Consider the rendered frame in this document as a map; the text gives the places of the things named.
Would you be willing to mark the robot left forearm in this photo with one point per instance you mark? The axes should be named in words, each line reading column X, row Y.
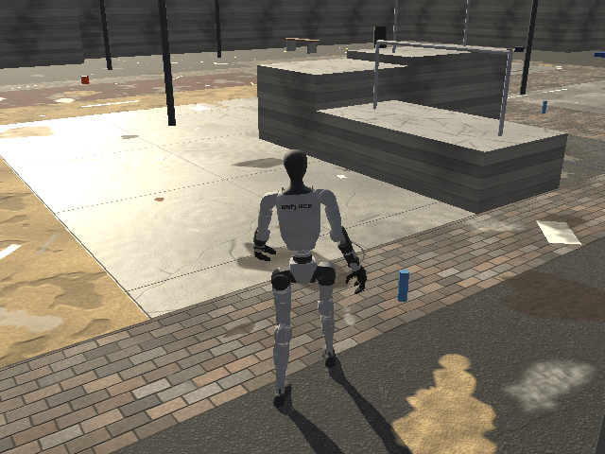
column 258, row 245

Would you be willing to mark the robot right forearm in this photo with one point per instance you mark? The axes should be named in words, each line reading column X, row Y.
column 348, row 252

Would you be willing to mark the robot left hand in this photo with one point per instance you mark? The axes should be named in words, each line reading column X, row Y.
column 267, row 249

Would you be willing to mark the robot right shin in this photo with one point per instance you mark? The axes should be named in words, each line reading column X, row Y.
column 328, row 328

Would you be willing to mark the left robot upper arm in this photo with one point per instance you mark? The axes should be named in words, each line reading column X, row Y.
column 265, row 213

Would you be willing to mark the right robot upper arm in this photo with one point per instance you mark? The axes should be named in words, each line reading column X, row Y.
column 328, row 198

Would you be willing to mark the robot head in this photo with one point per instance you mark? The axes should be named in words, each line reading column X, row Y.
column 295, row 162

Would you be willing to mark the robot right hand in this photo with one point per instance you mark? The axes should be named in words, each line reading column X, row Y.
column 361, row 279

